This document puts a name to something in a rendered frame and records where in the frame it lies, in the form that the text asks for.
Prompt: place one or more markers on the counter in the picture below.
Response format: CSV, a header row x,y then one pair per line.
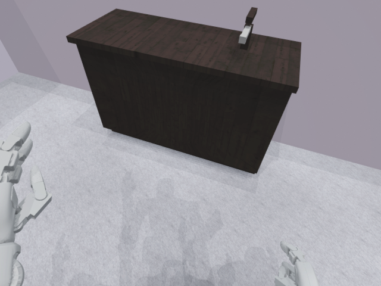
x,y
189,87

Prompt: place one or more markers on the left robot forearm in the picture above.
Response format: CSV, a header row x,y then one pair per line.
x,y
11,270

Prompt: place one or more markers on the left robot hand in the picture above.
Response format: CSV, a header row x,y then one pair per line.
x,y
13,153

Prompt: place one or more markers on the tap lever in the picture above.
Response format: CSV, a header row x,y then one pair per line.
x,y
244,35

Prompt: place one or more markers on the right robot hand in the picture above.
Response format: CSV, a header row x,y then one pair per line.
x,y
302,274

